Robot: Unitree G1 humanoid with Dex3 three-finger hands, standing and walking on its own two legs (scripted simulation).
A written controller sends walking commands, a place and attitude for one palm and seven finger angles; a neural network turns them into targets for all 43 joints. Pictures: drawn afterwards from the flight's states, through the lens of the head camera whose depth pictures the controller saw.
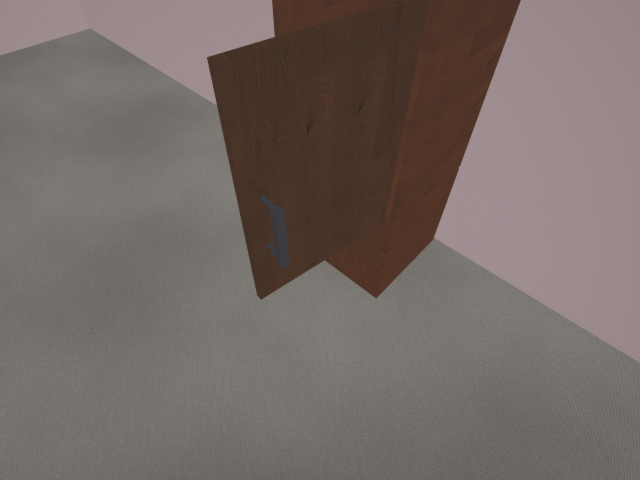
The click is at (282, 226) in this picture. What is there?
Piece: cupboard door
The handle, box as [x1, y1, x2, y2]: [260, 195, 288, 267]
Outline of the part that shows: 260,196 260,200 270,210 275,245 274,247 269,243 267,244 267,247 276,257 276,261 282,267 288,263 284,211 279,206 276,207 264,195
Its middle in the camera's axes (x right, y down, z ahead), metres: -0.09 -0.01 +0.77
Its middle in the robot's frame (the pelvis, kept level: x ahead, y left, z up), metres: +0.57 +0.12 -0.11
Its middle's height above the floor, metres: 0.68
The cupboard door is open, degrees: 81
